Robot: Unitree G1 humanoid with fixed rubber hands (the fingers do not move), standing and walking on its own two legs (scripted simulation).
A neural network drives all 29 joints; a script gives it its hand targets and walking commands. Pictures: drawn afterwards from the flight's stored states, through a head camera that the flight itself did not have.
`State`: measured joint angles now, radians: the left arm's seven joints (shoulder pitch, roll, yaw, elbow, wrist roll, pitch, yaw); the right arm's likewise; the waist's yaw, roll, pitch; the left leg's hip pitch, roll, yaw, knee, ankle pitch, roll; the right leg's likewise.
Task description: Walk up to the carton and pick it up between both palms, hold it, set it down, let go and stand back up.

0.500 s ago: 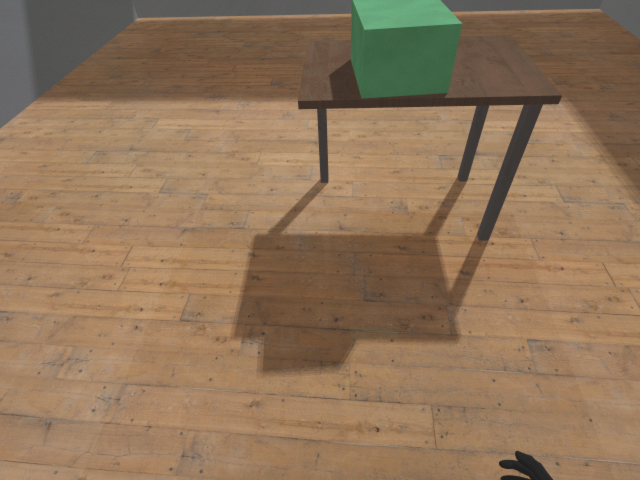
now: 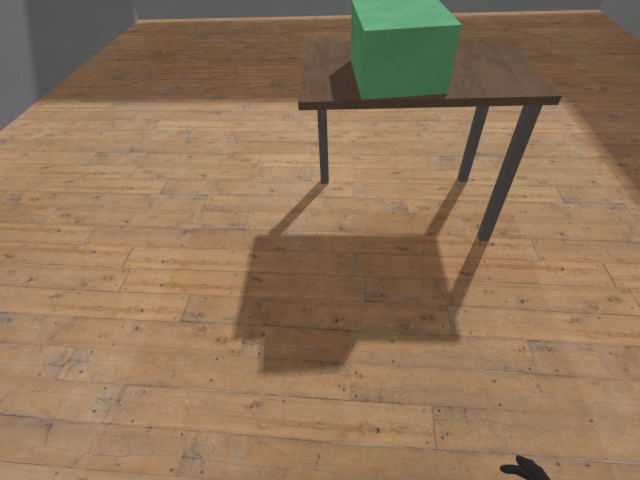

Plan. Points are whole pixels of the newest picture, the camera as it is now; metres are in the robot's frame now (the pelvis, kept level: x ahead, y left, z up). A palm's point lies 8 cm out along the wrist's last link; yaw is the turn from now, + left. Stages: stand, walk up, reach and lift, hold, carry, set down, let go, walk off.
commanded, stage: stand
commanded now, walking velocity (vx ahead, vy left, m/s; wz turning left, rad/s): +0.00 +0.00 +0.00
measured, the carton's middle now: (398, 45) +1.38 -0.19 +0.00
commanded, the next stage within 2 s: walk up in 0.06 s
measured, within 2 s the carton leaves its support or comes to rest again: neither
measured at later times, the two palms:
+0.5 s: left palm out of the picture +0.16 +0.24 -0.07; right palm out of the picture +0.08 -0.32 -0.12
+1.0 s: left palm (220, 435) +0.21 +0.16 -0.05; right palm out of the picture +0.23 -0.41 -0.12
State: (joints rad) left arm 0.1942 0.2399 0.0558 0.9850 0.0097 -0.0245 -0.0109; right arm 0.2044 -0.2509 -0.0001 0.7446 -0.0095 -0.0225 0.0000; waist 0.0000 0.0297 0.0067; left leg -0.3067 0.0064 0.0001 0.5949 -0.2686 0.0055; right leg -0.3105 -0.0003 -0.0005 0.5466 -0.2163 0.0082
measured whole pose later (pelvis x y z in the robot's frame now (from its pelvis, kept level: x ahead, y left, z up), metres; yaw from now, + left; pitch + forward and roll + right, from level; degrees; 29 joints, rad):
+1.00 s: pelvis +0.19 -0.13 +0.02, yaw -2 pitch -1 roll +5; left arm 0.50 0.29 0.08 0.71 0.04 -0.03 -0.01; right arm 0.39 -0.36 -0.01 0.74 -0.04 0.00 0.00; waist 0.00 0.04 -0.01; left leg -0.47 0.02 0.00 0.91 -0.26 0.02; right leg -0.03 0.02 -0.01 0.39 -0.33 -0.10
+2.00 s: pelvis +0.51 -0.15 -0.03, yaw -4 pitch -4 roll +1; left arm 0.43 0.30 0.06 0.59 0.03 0.01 -0.01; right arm 0.34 -0.36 -0.01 0.74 -0.03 -0.03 -0.02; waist 0.00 0.03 0.06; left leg -0.40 0.00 -0.01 0.77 -0.29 0.01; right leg -0.26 -0.02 -0.03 1.05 -0.55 -0.04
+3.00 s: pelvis +0.63 -0.24 -0.01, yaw -3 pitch -4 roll +0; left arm 0.40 0.33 0.07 0.59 0.01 0.05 -0.01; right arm 0.36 -0.36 -0.01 0.74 -0.01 -0.01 -0.06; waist 0.00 -0.01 0.07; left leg -0.29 0.01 -0.04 0.70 -0.35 0.01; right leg -0.30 0.00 -0.11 0.81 -0.45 -0.06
